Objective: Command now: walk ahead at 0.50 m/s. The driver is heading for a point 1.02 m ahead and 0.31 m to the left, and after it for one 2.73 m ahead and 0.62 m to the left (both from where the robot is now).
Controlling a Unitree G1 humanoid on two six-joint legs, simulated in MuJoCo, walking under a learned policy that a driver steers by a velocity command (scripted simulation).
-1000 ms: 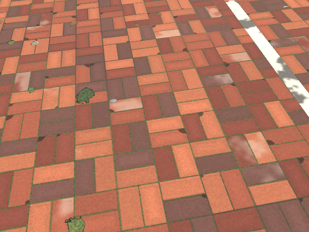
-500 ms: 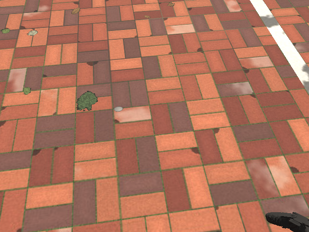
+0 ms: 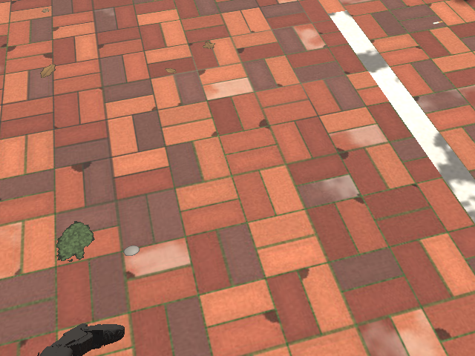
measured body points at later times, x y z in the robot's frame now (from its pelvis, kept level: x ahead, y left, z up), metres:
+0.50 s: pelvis +0.28 +0.02 +0.00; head +0.31 +0.04 +0.45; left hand +0.25 +0.31 -0.13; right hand +0.51 -0.18 -0.09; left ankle +0.40 +0.15 -0.71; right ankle +0.12 -0.11 -0.72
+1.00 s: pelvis +0.56 +0.09 +0.01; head +0.58 +0.11 +0.45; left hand +0.67 +0.41 -0.07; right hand +0.72 -0.16 -0.10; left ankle +0.40 +0.14 -0.72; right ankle +0.73 +0.04 -0.72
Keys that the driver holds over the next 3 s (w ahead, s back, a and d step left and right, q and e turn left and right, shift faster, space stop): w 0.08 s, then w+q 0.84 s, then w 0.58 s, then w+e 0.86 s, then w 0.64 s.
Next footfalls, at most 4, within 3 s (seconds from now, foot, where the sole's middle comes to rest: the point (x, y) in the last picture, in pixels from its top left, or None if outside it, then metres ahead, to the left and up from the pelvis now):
0.52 left None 0.44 0.15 -0.76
1.00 right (214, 253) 0.77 0.06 -0.76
1.52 left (101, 233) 0.87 0.41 -0.76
2.06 right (138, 147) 1.23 0.32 -0.76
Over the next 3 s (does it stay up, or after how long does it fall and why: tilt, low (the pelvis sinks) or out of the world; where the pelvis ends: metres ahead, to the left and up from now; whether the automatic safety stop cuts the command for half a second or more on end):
stays up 1.56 0.44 0.02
